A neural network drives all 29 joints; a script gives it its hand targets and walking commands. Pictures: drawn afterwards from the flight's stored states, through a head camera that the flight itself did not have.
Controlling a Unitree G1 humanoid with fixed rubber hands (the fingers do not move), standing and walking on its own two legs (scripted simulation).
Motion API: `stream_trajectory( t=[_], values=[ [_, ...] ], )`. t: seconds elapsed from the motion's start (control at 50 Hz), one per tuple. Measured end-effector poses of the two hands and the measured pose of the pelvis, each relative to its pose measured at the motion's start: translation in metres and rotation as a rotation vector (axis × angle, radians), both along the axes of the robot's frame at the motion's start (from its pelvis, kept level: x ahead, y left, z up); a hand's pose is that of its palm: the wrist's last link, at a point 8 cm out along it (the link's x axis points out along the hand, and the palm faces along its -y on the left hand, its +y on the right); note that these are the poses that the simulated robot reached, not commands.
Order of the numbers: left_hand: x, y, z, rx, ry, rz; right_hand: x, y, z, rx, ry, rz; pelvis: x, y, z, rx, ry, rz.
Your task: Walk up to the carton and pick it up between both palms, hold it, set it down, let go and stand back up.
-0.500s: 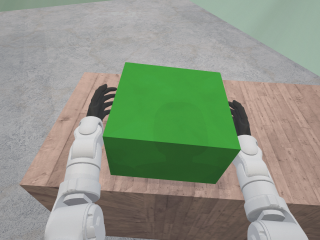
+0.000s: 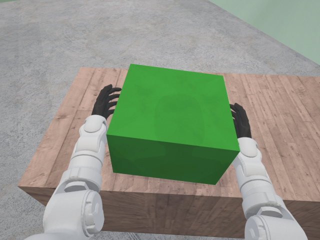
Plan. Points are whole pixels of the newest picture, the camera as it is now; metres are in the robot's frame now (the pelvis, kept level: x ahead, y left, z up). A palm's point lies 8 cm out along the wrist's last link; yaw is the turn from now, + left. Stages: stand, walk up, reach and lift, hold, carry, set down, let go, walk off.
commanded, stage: set down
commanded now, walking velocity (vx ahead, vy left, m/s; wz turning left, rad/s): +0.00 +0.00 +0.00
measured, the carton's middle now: (170, 121) +0.41 -0.04 +0.05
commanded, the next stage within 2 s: none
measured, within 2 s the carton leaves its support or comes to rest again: neither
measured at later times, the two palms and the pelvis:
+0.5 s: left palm (106, 115) +0.43 +0.14 +0.07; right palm (238, 140) +0.34 -0.22 +0.04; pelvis +0.00 +0.00 +0.00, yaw +0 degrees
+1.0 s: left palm (112, 119) +0.44 +0.12 +0.04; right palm (237, 145) +0.35 -0.23 +0.01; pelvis +0.00 +0.00 +0.00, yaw +1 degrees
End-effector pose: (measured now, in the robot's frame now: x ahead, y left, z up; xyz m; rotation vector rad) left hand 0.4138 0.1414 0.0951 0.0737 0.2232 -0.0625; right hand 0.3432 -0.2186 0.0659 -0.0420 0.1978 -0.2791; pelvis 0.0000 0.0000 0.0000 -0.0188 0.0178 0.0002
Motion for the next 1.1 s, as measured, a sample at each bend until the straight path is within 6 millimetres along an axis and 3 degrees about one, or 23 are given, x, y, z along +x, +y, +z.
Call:
stream_trajectory(
  t=[0.34, 1.1],
  values=[
    [0.013, -0.003, -0.013, 0.010, 0.018, -0.028, 0.002, 0.000, -0.015, 0.008, 0.019, -0.028, 0.002, 0.001, 0.000, -0.001, 0.050, 0.001],
    [0.034, -0.017, -0.062, 0.017, 0.072, -0.077, 0.004, -0.010, -0.062, 0.004, 0.079, -0.078, 0.002, -0.001, -0.005, -0.006, 0.225, 0.014]
  ],
)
